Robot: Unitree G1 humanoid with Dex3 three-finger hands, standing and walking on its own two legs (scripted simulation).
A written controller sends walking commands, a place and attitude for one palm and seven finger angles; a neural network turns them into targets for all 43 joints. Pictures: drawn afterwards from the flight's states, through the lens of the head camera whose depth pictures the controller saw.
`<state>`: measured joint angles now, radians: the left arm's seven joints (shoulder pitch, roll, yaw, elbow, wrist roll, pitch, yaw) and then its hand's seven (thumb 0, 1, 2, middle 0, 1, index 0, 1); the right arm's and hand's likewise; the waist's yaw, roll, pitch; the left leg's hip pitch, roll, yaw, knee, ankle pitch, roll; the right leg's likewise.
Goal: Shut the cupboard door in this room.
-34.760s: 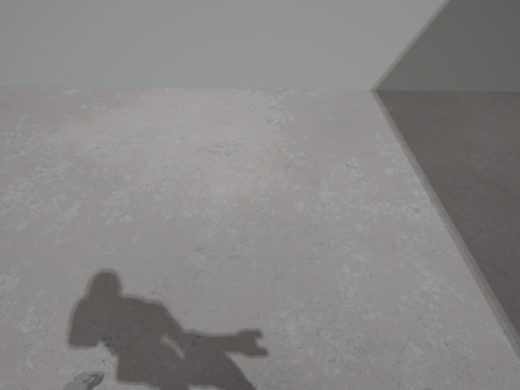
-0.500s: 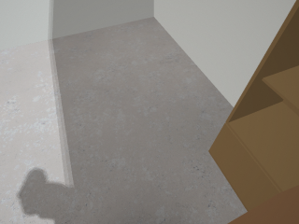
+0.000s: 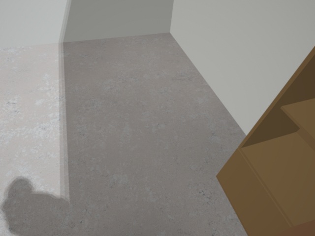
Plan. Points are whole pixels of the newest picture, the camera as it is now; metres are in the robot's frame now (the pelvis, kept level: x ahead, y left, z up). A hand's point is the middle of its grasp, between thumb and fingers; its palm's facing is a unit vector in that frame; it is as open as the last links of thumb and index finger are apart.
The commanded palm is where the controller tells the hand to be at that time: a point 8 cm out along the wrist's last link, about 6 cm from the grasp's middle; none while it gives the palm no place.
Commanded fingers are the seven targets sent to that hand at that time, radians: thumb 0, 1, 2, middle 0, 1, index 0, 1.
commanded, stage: turn or walk to find it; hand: left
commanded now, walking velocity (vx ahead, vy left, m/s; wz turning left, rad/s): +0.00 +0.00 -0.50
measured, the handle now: out of the picture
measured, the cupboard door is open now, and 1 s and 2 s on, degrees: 91 94 94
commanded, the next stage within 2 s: stand and wait in 1.16 s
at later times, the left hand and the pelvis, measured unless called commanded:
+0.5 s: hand out of the picture +0.09 +0.21 -0.18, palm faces -0.16 -0.96 -0.22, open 7.4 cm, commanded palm none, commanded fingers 0.00 0.90 0.90 -0.20 -0.30 -0.20 -0.30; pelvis -0.02 +0.02 +0.00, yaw -14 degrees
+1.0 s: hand (116, 233) +0.15 +0.12 -0.15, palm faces -0.46 -0.84 -0.29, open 7.4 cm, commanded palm none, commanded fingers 0.00 0.90 0.90 -0.20 -0.30 -0.20 -0.30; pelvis -0.02 -0.02 +0.00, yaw -28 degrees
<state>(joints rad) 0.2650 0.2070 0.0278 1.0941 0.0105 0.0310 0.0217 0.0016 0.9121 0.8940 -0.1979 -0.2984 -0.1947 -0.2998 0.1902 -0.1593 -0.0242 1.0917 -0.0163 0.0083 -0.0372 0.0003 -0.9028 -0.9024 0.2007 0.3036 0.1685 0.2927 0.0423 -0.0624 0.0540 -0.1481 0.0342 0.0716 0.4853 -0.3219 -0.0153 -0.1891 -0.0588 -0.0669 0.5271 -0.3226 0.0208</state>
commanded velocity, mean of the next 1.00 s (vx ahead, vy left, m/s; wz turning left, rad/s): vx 0.00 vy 0.00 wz -0.35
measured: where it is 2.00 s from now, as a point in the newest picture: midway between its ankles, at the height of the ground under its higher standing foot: outside the picture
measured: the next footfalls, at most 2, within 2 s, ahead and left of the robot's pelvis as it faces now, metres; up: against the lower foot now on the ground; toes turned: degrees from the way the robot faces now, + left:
right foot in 0.76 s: -0.03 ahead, -0.10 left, +0.00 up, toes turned -28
left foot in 1.20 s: +0.10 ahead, +0.09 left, +0.00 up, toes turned -21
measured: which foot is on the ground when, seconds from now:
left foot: down 0.00-0.78, up 0.80-1.00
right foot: down 0.00-0.42, up 0.44-0.74, down 0.76-1.00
